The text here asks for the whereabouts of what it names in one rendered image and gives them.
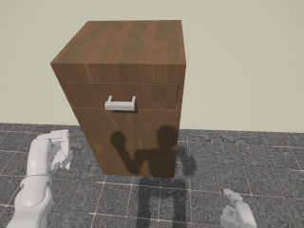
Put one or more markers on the drawer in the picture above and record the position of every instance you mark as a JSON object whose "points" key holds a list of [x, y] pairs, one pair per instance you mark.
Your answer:
{"points": [[148, 95]]}

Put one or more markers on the robot left forearm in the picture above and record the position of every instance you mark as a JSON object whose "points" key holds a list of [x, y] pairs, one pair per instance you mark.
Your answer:
{"points": [[32, 203]]}

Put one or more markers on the handle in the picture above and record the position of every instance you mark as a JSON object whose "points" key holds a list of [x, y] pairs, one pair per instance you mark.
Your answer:
{"points": [[128, 106]]}

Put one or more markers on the left robot hand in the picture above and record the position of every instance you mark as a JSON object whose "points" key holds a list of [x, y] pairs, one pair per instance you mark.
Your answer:
{"points": [[41, 153]]}

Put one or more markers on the cabinet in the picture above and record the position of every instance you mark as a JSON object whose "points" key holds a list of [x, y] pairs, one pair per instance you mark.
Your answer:
{"points": [[139, 142]]}

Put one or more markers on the right robot hand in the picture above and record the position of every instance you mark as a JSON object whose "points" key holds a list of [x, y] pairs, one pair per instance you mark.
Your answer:
{"points": [[239, 216]]}

